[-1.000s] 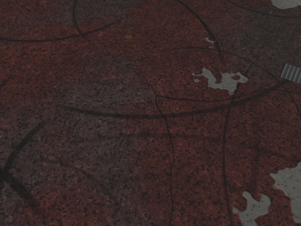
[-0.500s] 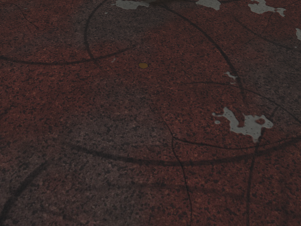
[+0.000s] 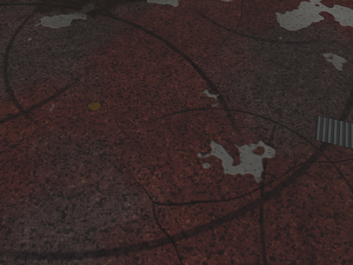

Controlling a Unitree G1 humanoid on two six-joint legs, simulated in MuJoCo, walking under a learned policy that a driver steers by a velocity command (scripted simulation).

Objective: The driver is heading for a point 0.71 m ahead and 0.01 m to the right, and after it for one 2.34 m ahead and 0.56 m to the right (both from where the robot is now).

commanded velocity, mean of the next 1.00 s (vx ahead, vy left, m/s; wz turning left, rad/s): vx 0.50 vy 0.00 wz -0.19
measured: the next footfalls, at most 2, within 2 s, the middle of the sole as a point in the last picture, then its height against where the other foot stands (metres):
left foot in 0.42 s outside the picture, level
right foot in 0.96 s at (225, 204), level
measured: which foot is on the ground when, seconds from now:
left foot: up 0.00-0.40, down 0.42-0.96, up 0.98-1.00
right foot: down 0.00-0.42, up 0.44-0.94, down 0.96-1.00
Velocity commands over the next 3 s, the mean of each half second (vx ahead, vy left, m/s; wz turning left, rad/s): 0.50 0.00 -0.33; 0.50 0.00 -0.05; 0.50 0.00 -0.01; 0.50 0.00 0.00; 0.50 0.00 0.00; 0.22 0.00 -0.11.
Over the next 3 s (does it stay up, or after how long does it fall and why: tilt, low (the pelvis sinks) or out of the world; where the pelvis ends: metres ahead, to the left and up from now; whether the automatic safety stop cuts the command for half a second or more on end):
stays up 1.51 -0.18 0.02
